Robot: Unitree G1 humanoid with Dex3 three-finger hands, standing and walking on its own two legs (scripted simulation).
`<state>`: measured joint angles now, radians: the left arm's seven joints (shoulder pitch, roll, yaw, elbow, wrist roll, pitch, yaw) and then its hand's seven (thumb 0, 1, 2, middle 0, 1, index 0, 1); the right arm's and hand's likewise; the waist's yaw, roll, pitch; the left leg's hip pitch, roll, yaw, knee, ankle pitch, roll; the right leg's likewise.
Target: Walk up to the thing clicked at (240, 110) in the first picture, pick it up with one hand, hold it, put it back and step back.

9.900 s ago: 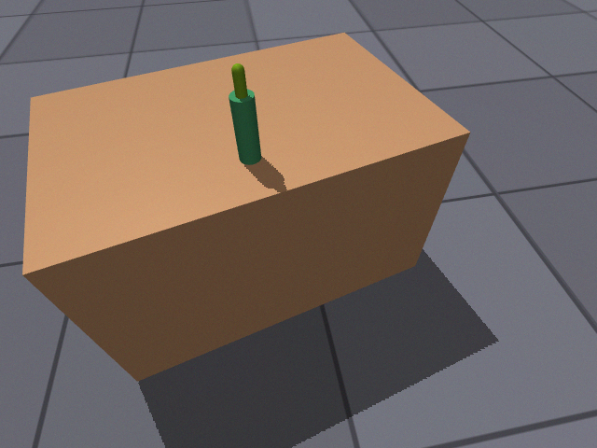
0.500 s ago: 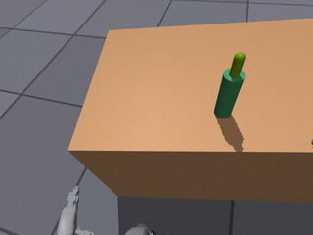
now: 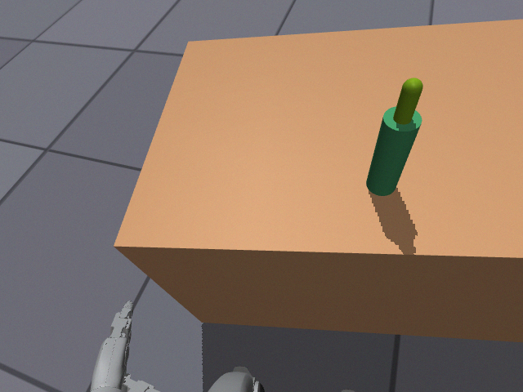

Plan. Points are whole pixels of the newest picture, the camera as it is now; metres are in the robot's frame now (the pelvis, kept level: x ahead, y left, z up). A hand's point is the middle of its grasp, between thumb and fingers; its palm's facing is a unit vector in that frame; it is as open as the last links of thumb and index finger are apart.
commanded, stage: go down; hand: right
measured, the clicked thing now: (394, 141) +0.52 -0.16 +0.04
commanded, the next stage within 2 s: approach in 1.02 s
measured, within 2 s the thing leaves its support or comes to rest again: neither
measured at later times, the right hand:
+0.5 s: hand out of the picture +0.43 -0.35 +0.11, palm faces +0.14 +0.99 +0.02, open 17.6 cm
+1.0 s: hand out of the picture +0.44 -0.36 +0.11, palm faces +0.14 +0.99 +0.02, open 17.6 cm
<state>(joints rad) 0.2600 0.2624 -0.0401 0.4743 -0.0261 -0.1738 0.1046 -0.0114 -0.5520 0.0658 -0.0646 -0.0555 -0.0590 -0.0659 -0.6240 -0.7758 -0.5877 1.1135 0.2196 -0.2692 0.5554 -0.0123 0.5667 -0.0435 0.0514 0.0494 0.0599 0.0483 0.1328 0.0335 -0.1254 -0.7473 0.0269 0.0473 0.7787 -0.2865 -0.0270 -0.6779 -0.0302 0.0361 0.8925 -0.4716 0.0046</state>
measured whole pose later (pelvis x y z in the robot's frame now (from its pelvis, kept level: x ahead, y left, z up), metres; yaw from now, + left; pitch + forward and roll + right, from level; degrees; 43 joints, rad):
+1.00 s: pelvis +0.00 +0.00 -0.02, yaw +0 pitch +18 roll +3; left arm 0.30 0.27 -0.06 0.34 -0.02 -0.14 0.07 -0.01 -0.54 0.06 -0.06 -0.05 -0.06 -0.06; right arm -0.77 -0.89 -0.62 1.19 0.15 -0.24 0.56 -0.01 0.57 -0.05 0.05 0.05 0.06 0.05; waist 0.18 0.04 -0.14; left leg -0.87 0.02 0.06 0.87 -0.32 -0.02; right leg -0.81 -0.03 0.05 1.00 -0.51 0.01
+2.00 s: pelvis -0.02 +0.00 -0.05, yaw +2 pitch +23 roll +3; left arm 0.39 0.23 0.01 0.04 0.05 -0.09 -0.01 -0.01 -0.53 0.03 -0.06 -0.04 -0.07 -0.04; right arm -0.83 -0.58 -0.50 1.20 0.05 -0.40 0.23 -0.01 0.60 -0.04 0.04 0.05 0.05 0.05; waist 0.25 -0.01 -0.15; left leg -1.11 0.01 0.04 1.07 -0.37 -0.02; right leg -1.03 -0.04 0.04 1.20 -0.58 0.01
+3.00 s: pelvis -0.02 +0.00 -0.06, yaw +2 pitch +23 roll +3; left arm 0.38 0.25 0.04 0.02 0.06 -0.05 -0.02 -0.01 -0.54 0.05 -0.06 -0.04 -0.06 -0.05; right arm -0.88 -0.49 -0.47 1.19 0.00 -0.39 0.08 -0.01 0.36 -0.29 0.86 0.57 0.86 0.57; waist 0.26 -0.01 -0.15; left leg -1.13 0.01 0.02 1.09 -0.37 -0.03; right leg -1.04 -0.04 0.03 1.21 -0.58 0.00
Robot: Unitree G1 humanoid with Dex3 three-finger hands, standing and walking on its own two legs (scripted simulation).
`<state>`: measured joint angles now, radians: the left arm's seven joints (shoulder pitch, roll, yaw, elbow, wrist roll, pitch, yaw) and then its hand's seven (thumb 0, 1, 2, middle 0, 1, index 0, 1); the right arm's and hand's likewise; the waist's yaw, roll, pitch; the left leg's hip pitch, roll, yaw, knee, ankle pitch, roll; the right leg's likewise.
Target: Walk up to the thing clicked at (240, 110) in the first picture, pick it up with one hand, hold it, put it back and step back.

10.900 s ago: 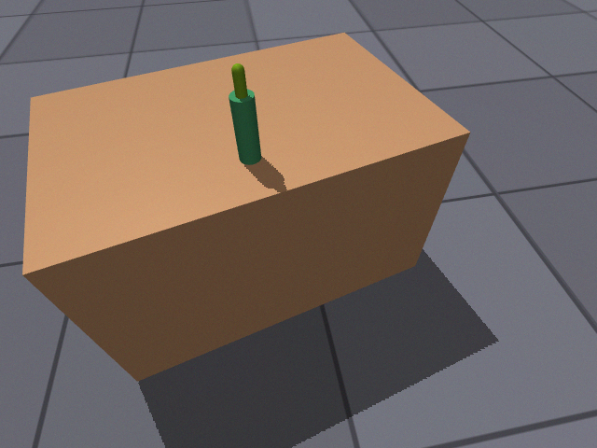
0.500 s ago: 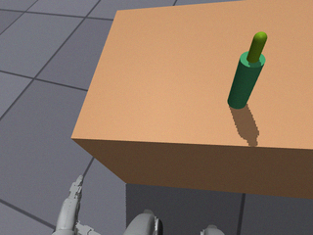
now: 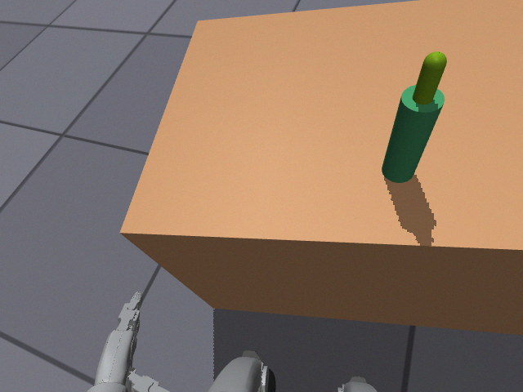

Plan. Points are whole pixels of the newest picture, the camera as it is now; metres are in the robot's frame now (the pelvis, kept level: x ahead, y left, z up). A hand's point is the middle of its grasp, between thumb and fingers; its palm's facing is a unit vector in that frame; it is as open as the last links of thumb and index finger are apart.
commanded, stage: go down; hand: right
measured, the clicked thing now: (413, 124) +0.52 -0.16 +0.06
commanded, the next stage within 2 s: approach in 0.02 s
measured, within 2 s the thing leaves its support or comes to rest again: neither
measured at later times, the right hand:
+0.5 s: hand (512, 163) +0.46 -0.29 +0.04, palm faces +0.04 +1.00 +0.05, open 17.6 cm
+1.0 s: hand (435, 150) +0.50 -0.20 +0.02, palm faces +0.07 +1.00 +0.01, open 17.7 cm
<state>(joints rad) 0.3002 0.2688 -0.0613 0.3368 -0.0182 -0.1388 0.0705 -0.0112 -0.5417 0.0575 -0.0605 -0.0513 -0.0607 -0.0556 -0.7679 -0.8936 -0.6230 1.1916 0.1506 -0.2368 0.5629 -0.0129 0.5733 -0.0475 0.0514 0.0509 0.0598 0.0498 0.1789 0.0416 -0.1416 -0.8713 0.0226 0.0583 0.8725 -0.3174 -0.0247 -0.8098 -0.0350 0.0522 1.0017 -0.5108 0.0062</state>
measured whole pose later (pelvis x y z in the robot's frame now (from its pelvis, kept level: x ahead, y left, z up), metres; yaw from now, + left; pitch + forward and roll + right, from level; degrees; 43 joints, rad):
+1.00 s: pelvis -0.01 +0.00 -0.04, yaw +2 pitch +23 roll +3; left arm 0.39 0.23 0.01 0.04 0.05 -0.09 -0.01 -0.01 -0.53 0.03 -0.06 -0.04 -0.07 -0.04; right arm -0.83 -0.58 -0.50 1.20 0.05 -0.40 0.23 -0.01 0.60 -0.04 0.04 0.05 0.05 0.05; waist 0.25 -0.01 -0.15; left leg -1.11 0.01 0.04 1.07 -0.37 -0.02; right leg -1.03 -0.04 0.04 1.20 -0.58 0.01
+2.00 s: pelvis -0.02 +0.00 -0.04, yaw +2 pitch +23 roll +3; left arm 0.38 0.25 0.04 0.02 0.06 -0.05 -0.02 -0.01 -0.54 0.05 -0.06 -0.04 -0.06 -0.05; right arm -0.88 -0.49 -0.47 1.19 0.00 -0.39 0.08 -0.01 0.36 -0.29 0.86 0.57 0.86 0.57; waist 0.26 -0.01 -0.15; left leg -1.13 0.01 0.02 1.09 -0.37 -0.03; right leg -1.04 -0.04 0.03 1.21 -0.58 0.00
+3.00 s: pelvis +0.00 +0.01 -0.01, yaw +1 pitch +20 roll +2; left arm 0.32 0.24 0.01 0.12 0.03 -0.08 0.01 -0.01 -0.53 0.05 -0.06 -0.05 -0.06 -0.04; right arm -0.90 -0.48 -0.43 1.21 0.02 -0.34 0.10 -0.01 0.23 -1.12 0.79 1.14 0.84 1.17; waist 0.23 0.01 -0.12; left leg -0.95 0.02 0.02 0.94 -0.34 -0.02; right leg -0.86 -0.03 0.02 1.04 -0.52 0.01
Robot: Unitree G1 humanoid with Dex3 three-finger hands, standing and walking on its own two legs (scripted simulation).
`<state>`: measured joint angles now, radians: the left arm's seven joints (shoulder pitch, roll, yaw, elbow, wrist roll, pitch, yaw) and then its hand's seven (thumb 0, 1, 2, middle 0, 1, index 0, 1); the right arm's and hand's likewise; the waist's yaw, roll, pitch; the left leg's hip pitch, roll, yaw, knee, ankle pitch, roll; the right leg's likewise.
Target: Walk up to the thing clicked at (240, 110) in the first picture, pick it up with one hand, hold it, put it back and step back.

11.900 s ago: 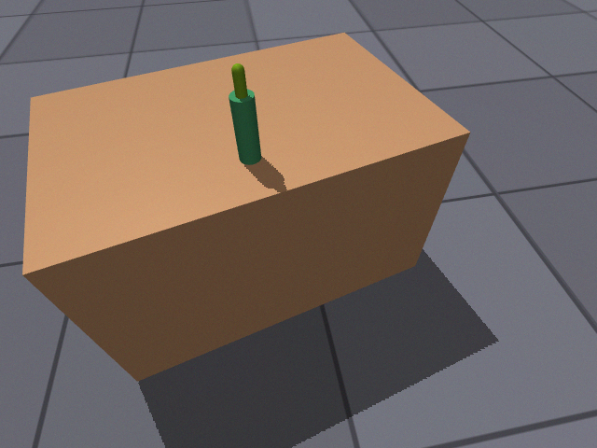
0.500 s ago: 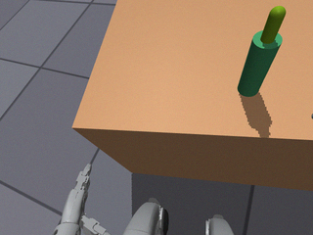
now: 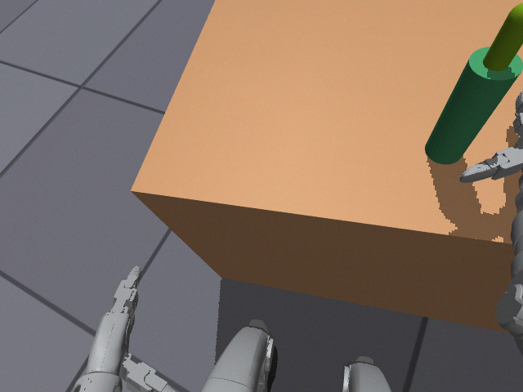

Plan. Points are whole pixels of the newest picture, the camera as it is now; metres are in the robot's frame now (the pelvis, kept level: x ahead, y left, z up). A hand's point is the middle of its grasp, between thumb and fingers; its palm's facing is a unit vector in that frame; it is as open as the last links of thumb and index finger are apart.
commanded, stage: close in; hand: right
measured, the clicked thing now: (475, 95) +0.53 -0.18 +0.10
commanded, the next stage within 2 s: rest palm in 0.16 s
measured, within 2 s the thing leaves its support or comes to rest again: leaves its support in 1.60 s
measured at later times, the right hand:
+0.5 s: hand (463, 127) +0.51 -0.18 +0.05, palm faces +0.11 +0.99 +0.01, open 17.4 cm
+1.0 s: hand (462, 123) +0.52 -0.18 +0.05, palm faces +0.11 +0.99 +0.01, open 11.5 cm
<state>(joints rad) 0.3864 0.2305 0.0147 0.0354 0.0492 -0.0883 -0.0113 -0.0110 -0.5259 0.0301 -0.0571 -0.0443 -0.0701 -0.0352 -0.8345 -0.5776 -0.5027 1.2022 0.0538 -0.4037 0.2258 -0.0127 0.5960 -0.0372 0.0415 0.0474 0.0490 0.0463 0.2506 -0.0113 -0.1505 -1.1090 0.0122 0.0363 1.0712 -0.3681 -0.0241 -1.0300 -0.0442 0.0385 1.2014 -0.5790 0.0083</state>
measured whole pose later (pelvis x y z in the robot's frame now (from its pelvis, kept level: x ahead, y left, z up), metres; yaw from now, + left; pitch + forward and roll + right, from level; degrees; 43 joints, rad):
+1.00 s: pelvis +0.00 +0.00 +0.00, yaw +0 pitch +23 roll +3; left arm 0.38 0.25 0.04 0.02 0.06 -0.05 -0.02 -0.01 -0.54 0.05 -0.06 -0.04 -0.06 -0.05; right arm -0.88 -0.49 -0.47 1.19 0.00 -0.39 0.08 -0.01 0.36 -0.29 0.86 0.57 0.86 0.57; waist 0.26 -0.01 -0.15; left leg -1.13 0.01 0.02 1.09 -0.37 -0.03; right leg -1.04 -0.04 0.03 1.21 -0.58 0.00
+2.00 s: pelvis +0.01 +0.01 +0.03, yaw -1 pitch +20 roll +2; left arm 0.32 0.24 0.01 0.12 0.03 -0.08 0.01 -0.01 -0.53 0.05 -0.06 -0.05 -0.06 -0.04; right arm -0.90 -0.48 -0.43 1.21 0.02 -0.34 0.10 -0.01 0.23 -1.12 0.79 1.14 0.84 1.17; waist 0.23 0.01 -0.12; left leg -0.95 0.02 0.02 0.94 -0.34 -0.02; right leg -0.86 -0.03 0.02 1.04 -0.52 0.01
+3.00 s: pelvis +0.02 +0.01 +0.07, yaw -1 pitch +7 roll +0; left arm 0.34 0.22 0.06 0.36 -0.02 -0.09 0.06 -0.01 -0.53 0.04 -0.05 -0.05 -0.06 -0.04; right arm -0.50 -0.26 -0.24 0.59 0.14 -0.10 0.05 -0.01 0.23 -1.15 0.79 1.15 0.84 1.18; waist 0.05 -0.02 -0.09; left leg -0.55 0.04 0.01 0.71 -0.28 -0.02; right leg -0.43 -0.01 0.01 0.74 -0.43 0.01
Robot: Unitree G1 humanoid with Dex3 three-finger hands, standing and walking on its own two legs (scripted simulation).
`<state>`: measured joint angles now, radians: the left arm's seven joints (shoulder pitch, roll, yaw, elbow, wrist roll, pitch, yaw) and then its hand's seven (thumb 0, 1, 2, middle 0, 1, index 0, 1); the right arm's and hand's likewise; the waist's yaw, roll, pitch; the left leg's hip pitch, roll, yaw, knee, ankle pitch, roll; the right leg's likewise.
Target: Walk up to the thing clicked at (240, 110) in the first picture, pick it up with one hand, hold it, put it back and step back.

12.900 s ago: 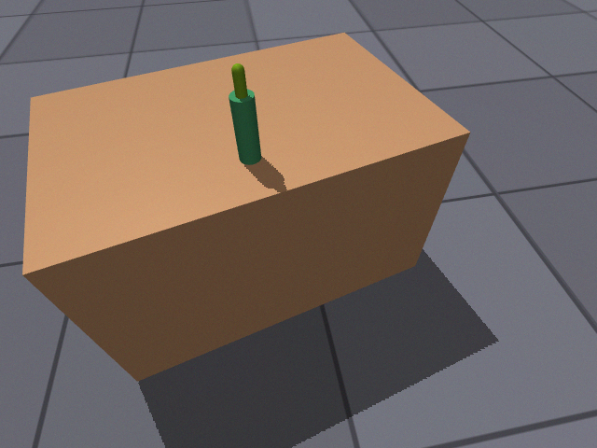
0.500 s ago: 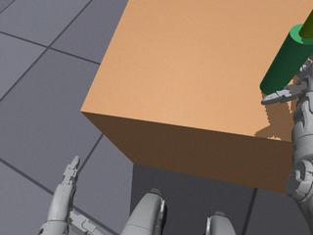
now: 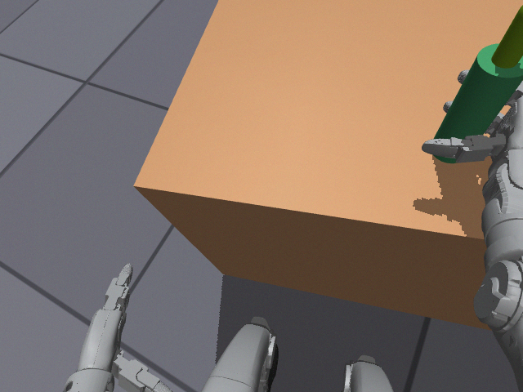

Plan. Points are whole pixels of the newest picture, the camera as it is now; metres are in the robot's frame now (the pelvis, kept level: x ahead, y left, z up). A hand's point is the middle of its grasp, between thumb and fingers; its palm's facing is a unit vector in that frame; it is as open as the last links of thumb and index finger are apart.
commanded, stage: close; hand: right
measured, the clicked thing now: (483, 93) +0.53 -0.18 +0.10
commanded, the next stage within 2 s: settle in 0.16 s
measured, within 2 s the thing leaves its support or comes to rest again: leaves its support in 0.60 s
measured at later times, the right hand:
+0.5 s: hand (466, 121) +0.52 -0.17 +0.06, palm faces +0.12 +0.99 -0.01, open 8.2 cm
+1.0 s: hand (480, 97) +0.53 -0.17 +0.10, palm faces +0.11 +0.99 +0.02, open 8.2 cm
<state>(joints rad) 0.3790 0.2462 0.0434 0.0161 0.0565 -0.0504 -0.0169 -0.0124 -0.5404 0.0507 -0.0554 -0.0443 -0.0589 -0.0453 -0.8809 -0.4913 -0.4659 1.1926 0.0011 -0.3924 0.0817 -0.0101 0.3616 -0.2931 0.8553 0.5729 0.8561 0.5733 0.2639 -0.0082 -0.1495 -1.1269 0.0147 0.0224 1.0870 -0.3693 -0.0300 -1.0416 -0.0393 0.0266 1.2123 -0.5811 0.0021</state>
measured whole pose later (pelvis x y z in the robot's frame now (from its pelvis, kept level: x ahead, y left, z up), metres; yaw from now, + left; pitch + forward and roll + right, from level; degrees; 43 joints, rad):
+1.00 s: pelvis +0.01 +0.01 +0.03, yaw -1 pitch +20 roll +2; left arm 0.32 0.24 0.01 0.12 0.03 -0.08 0.01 -0.01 -0.53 0.05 -0.06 -0.05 -0.06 -0.04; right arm -0.90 -0.48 -0.43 1.21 0.02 -0.34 0.10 -0.01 0.23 -1.12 0.79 1.14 0.84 1.17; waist 0.23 0.01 -0.12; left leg -0.95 0.02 0.02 0.94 -0.34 -0.02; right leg -0.86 -0.03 0.02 1.04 -0.52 0.01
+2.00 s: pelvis +0.03 +0.01 +0.07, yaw -1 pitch +7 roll +0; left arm 0.34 0.22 0.06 0.36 -0.02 -0.09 0.06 -0.01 -0.53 0.04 -0.05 -0.05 -0.06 -0.04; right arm -0.50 -0.26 -0.24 0.59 0.14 -0.10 0.05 -0.01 0.23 -1.15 0.79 1.15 0.84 1.18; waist 0.05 -0.02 -0.09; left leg -0.55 0.04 0.01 0.71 -0.28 -0.02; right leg -0.43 -0.01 0.01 0.74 -0.43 0.01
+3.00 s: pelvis +0.02 +0.01 +0.09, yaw -2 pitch -1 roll +0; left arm 0.26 0.22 0.10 0.57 -0.02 -0.15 0.09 -0.01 -0.52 0.03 -0.05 -0.05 -0.06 -0.04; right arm -0.22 -0.23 -0.21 0.05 0.20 0.25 0.04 -0.01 0.24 -1.15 0.80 1.14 0.85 1.17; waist 0.01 -0.05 -0.03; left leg -0.32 0.04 0.02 0.56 -0.22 -0.02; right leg -0.20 -0.01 0.01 0.56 -0.34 0.01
